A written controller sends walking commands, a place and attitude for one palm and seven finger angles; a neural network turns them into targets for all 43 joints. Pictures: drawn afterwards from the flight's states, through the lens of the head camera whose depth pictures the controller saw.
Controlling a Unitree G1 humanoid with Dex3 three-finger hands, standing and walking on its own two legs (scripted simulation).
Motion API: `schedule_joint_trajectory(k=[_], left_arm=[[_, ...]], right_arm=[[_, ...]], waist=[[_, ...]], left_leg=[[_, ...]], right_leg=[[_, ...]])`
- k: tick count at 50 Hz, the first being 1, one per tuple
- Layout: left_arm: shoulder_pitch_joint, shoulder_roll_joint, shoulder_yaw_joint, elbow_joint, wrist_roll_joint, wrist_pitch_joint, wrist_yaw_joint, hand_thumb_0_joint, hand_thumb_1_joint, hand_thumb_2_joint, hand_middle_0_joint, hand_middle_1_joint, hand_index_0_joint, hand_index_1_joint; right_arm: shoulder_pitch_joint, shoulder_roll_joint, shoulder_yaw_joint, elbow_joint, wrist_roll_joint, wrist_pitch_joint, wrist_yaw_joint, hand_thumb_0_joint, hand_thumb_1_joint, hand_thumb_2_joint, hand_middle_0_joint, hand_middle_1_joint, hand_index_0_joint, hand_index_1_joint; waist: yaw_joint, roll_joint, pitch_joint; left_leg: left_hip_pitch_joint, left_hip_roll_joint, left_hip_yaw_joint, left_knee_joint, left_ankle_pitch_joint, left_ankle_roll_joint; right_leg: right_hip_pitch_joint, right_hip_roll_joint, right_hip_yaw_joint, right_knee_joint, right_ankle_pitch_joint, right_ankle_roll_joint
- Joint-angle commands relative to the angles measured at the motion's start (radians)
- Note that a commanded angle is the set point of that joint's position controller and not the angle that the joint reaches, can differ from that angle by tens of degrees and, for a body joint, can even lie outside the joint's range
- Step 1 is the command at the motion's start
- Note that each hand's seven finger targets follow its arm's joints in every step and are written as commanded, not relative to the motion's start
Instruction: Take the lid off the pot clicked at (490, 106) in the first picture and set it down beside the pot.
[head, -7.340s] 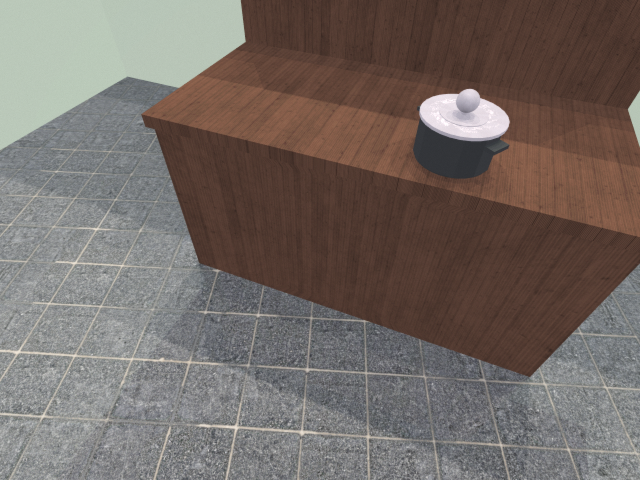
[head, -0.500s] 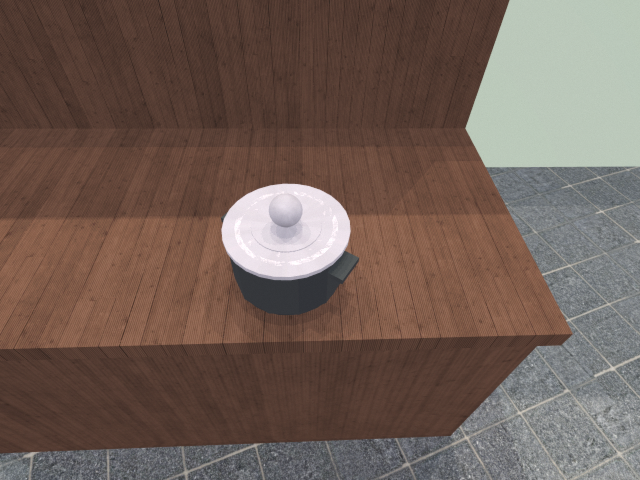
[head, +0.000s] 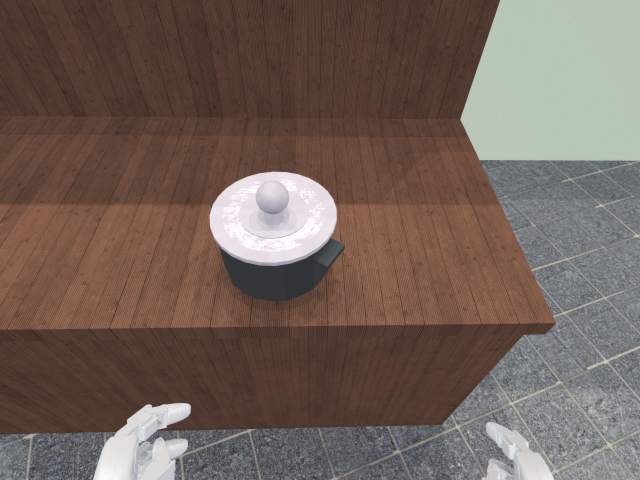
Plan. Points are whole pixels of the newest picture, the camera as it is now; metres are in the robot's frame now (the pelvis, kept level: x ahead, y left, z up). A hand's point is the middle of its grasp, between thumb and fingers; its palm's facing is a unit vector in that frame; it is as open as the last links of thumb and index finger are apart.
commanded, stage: lift the closed hand beside the body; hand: left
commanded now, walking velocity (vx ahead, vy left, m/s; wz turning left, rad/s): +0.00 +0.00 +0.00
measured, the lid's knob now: (272, 197) +0.50 +0.09 +0.06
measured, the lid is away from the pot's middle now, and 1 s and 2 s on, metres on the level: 0.00 0.00 0.00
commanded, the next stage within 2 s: raise the hand higher, near the body in 0.28 s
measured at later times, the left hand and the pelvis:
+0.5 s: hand out of the picture +0.12 +0.23 -0.03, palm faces +0.25 -0.90 -0.36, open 3.1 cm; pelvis +0.00 -0.01 +0.00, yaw +0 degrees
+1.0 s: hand (77, 456) +0.15 +0.25 +0.04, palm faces +0.23 -0.90 -0.36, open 3.1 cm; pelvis +0.00 +0.02 +0.00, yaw +0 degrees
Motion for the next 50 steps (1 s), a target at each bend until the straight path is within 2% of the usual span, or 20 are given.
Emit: schedule_joint_trajectory(k=[1, 2, 3, 5, 7, 9, 10, 12, 14, 16, 18, 22, 25, 28, 30, 34, 39, 45, 49, 50], left_arm=[[0.069, 0.172, 0.097, -0.163, -0.005, -0.042, -0.003, 0.0, 0.9, 0.9, -0.992, -1.164, -0.992, -1.164], [0.022, 0.19, 0.109, -0.178, -0.008, -0.048, -0.001, 0.0, 0.9, 0.9, -1.036, -1.212, -1.036, -1.212], [-0.032, 0.221, 0.129, -0.204, -0.008, -0.053, 0.006, 0.0, 0.9, 0.9, -1.08, -1.26, -1.08, -1.26], [-0.056, 0.22, 0.125, -0.287, -0.02, -0.062, 0.008, 0.0, 0.9, 0.9, -1.168, -1.356, -1.168, -1.356], [-0.026, 0.187, 0.096, -0.309, -0.021, -0.055, 0.009, 0.0, 0.9, 0.9, -1.256, -1.452, -1.256, -1.452], [0.012, 0.136, 0.058, -0.25, -0.018, -0.04, 0.008, 0.0, 0.9, 0.9, -1.3, -1.5, -1.3, -1.5], [0.035, 0.117, 0.045, -0.206, -0.015, -0.031, 0.005, 0.0, 0.9, 0.9, -1.3, -1.5, -1.3, -1.5], [0.067, 0.131, 0.068, -0.182, -0.011, -0.027, 0.001, 0.0, 0.9, 0.9, -1.3, -1.5, -1.3, -1.5], [0.063, 0.194, 0.123, -0.236, -0.013, -0.03, 0.003, 0.0, 0.9, 0.9, -1.3, -1.5, -1.3, -1.5], [0.06, 0.243, 0.17, -0.334, -0.015, -0.04, 0.011, 0.0, 0.9, 0.9, -1.3, -1.5, -1.3, -1.5], [0.086, 0.275, 0.206, -0.361, -0.013, -0.032, 0.02, 0.0, 0.9, 0.9, -1.3, -1.5, -1.3, -1.5], [0.21, 0.176, 0.142, -0.29, -0.012, -0.014, 0.004, 0.0, 0.9, 0.9, -1.3, -1.5, -1.3, -1.5], [0.214, 0.188, 0.135, -0.373, -0.008, -0.033, -0.008, 0.0, 0.9, 0.9, -1.3, -1.5, -1.3, -1.5], [0.224, 0.249, 0.182, -0.462, -0.005, -0.045, -0.001, 0.0, 0.9, 0.9, -1.3, -1.5, -1.3, -1.5], [0.236, 0.238, 0.174, -0.495, -0.003, -0.05, 0.0, 0.0, 0.9, 0.9, -1.3, -1.5, -1.3, -1.5], [0.263, 0.199, 0.147, -0.475, -0.003, -0.056, -0.012, 0.0, 0.9, 0.9, -1.3, -1.5, -1.3, -1.5], [0.182, 0.253, 0.164, -0.682, 0.0, -0.078, -0.005, 0.0, 0.9, 0.9, -1.3, -1.5, -1.3, -1.5], [0.24, 0.216, 0.169, -0.62, -0.003, -0.074, -0.016, 0.0, 0.9, 0.9, -1.3, -1.5, -1.3, -1.5], [0.166, 0.258, 0.186, -0.795, -0.002, -0.091, -0.013, 0.0, 0.9, 0.9, -1.3, -1.5, -1.3, -1.5], [0.166, 0.255, 0.185, -0.793, -0.002, -0.09, -0.012, 0.0, 0.9, 0.9, -1.3, -1.5, -1.3, -1.5]], right_arm=[[-0.081, -0.107, -0.014, -0.212, 0.016, 0.005, -0.019, 0.0, -0.9, -0.9, 0.2, 0.3, 0.2, 0.3], [-0.069, -0.109, -0.007, -0.223, 0.016, 0.01, -0.025, 0.0, -0.9, -0.9, 0.2, 0.3, 0.2, 0.3], [-0.058, -0.113, -0.005, -0.229, 0.015, 0.018, -0.034, 0.0, -0.9, -0.9, 0.2, 0.3, 0.2, 0.3], [-0.057, -0.11, 0.003, -0.262, 0.011, 0.018, -0.049, 0.0, -0.9, -0.9, 0.2, 0.3, 0.2, 0.3], [-0.051, -0.104, 0.01, -0.278, 0.004, 0.015, -0.061, 0.0, -0.9, -0.9, 0.2, 0.3, 0.2, 0.3], [-0.044, -0.106, 0.011, -0.278, 0.004, 0.024, -0.067, 0.0, -0.9, -0.9, 0.2, 0.3, 0.2, 0.3], [-0.044, -0.108, 0.011, -0.277, 0.004, 0.03, -0.07, 0.0, -0.9, -0.9, 0.2, 0.3, 0.2, 0.3], [-0.05, -0.116, 0.007, -0.277, 0.007, 0.04, -0.073, 0.0, -0.9, -0.9, 0.2, 0.3, 0.2, 0.3], [-0.063, -0.116, 0.008, -0.286, 0.007, 0.046, -0.075, 0.0, -0.9, -0.9, 0.2, 0.3, 0.2, 0.3], [-0.079, -0.104, 0.014, -0.291, 0.003, 0.04, -0.082, 0.0, -0.9, -0.9, 0.2, 0.3, 0.2, 0.3], [-0.084, -0.095, 0.017, -0.282, 0.003, 0.035, -0.086, 0.0, -0.9, -0.9, 0.2, 0.3, 0.2, 0.3], [-0.095, -0.083, 0.013, -0.27, 0.003, 0.037, -0.086, 0.0, -0.9, -0.9, 0.2, 0.3, 0.2, 0.3], [-0.099, -0.084, 0.008, -0.277, 0.004, 0.026, -0.08, 0.0, -0.9, -0.9, 0.2, 0.3, 0.2, 0.3], [-0.1, -0.082, 0.006, -0.275, 0.003, 0.011, -0.082, 0.0, -0.9, -0.9, 0.2, 0.3, 0.2, 0.3], [-0.098, -0.082, 0.005, -0.276, 0.003, 0.002, -0.084, 0.0, -0.9, -0.9, 0.2, 0.3, 0.2, 0.3], [-0.096, -0.085, -0.005, -0.271, 0.003, 0.004, -0.081, 0.0, -0.9, -0.9, 0.2, 0.3, 0.2, 0.3], [-0.084, -0.094, 0.006, -0.299, 0.003, -0.021, -0.082, 0.0, -0.9, -0.9, 0.2, 0.3, 0.2, 0.3], [-0.09, -0.087, 0.002, -0.297, 0.001, -0.009, -0.074, 0.0, -0.9, -0.9, 0.2, 0.3, 0.2, 0.3], [-0.075, -0.094, 0.015, -0.327, 0.0, -0.022, -0.066, 0.0, -0.9, -0.9, 0.2, 0.3, 0.2, 0.3], [-0.081, -0.09, 0.019, -0.323, -0.002, -0.026, -0.067, 0.0, -0.9, -0.9, 0.2, 0.3, 0.2, 0.3]], waist=[[0.023, 0.109, 0.082], [0.017, 0.145, 0.091], [0.002, 0.119, 0.101], [0.01, 0.1, -0.011], [0.016, 0.062, -0.093], [0.008, 0.007, -0.081], [0.007, -0.047, -0.052], [0.02, -0.073, -0.036], [0.032, -0.045, -0.053], [0.053, 0.027, -0.1], [0.062, 0.067, -0.091], [0.065, -0.012, -0.028], [0.071, 0.001, -0.029], [0.08, 0.031, -0.053], [0.08, 0.047, -0.058], [0.07, -0.026, -0.003], [0.078, 0.102, -0.064], [0.079, 0.006, 0.011], [0.082, 0.103, -0.068], [0.081, 0.107, -0.053]], left_leg=[[-0.025, 0.023, -0.057, 0.001, 0.125, -0.018], [-0.011, 0.019, -0.055, 0.004, 0.093, -0.016], [0.004, 0.02, -0.058, 0.016, 0.074, -0.011], [0.064, 0.018, -0.059, 0.023, 0.079, -0.002], [0.096, 0.015, -0.061, 0.025, 0.1, 0.002], [0.09, 0.016, -0.065, 0.031, 0.086, 0.006], [0.079, 0.016, -0.069, 0.029, 0.083, 0.01], [0.065, 0.019, -0.072, 0.029, 0.083, 0.012], [0.067, 0.019, -0.07, 0.024, 0.091, 0.012], [0.089, 0.02, -0.071, 0.013, 0.127, 0.01], [0.104, 0.022, -0.073, 0.002, 0.158, 0.006], [0.099, 0.033, -0.075, -0.007, 0.194, 0.01], [0.115, 0.037, -0.076, -0.015, 0.212, 0.013], [0.14, 0.041, -0.074, -0.017, 0.241, 0.012], [0.151, 0.045, -0.076, -0.024, 0.263, 0.012], [0.153, 0.05, -0.077, -0.025, 0.252, 0.014], [0.193, 0.057, -0.084, -0.037, 0.284, 0.005], [0.177, 0.07, -0.092, -0.046, 0.281, 0.003], [0.2, 0.08, -0.115, -0.04, 0.326, -0.011], [0.202, 0.083, -0.114, -0.039, 0.328, -0.011]], right_leg=[[-0.048, -0.071, 0.086, -0.1, 0.258, 0.063], [-0.064, -0.069, 0.094, -0.117, 0.213, 0.061], [-0.097, -0.068, 0.103, -0.139, 0.198, 0.07], [-0.037, -0.075, 0.128, -0.144, 0.212, 0.082], [0.011, -0.079, 0.133, -0.126, 0.264, 0.095], [-0.01, -0.079, 0.128, -0.122, 0.266, 0.109], [-0.024, -0.076, 0.118, -0.118, 0.268, 0.11], [-0.027, -0.079, 0.118, -0.114, 0.271, 0.118], [-0.009, -0.08, 0.123, -0.118, 0.27, 0.119], [0.046, -0.088, 0.134, -0.114, 0.311, 0.112], [0.052, -0.079, 0.121, -0.116, 0.316, 0.094], [0.048, -0.077, 0.096, -0.111, 0.382, 0.093], [0.045, -0.073, 0.09, -0.114, 0.364, 0.089], [0.056, -0.069, 0.091, -0.12, 0.366, 0.082], [0.059, -0.064, 0.087, -0.121, 0.353, 0.067], [0.023, -0.055, 0.074, -0.134, 0.321, 0.067], [0.048, -0.047, 0.073, -0.138, 0.273, 0.048], [0.018, -0.037, 0.055, -0.146, 0.249, 0.042], [0.045, -0.038, 0.059, -0.128, 0.242, 0.04], [0.033, -0.036, 0.059, -0.133, 0.238, 0.04]])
